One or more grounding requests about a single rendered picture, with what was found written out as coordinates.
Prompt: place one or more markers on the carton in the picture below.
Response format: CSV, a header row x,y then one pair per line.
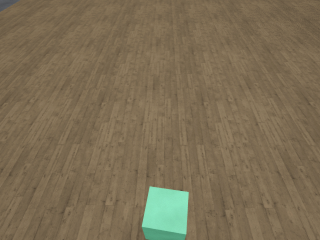
x,y
165,216

